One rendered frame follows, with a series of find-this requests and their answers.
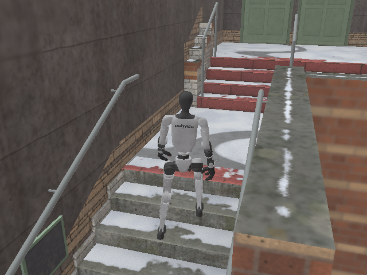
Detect robot right upper arm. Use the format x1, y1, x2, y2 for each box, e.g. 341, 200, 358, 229
197, 117, 210, 150

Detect robot left hand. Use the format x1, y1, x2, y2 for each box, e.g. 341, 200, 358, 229
158, 150, 171, 161

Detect robot right hand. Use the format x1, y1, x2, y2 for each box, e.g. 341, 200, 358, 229
201, 166, 215, 180

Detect right robot forearm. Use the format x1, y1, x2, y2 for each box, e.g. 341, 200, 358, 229
204, 141, 214, 168

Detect left robot forearm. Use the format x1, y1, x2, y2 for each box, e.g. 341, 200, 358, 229
158, 137, 165, 154

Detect robot left upper arm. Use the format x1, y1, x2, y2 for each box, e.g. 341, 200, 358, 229
159, 115, 173, 145

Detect left robot shin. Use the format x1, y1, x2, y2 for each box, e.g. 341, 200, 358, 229
159, 192, 169, 232

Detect humanoid robot head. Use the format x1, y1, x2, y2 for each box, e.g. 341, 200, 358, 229
176, 91, 195, 119

